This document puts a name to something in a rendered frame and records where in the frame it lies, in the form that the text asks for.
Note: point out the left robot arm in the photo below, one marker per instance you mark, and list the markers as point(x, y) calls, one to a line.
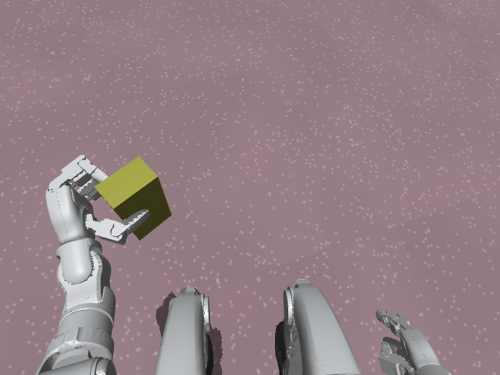
point(83, 344)

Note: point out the left robot hand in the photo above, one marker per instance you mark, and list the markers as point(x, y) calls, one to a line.
point(70, 212)

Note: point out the carton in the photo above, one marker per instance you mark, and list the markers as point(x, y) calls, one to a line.
point(132, 188)

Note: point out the right robot hand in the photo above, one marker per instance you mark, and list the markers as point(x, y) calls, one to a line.
point(407, 356)

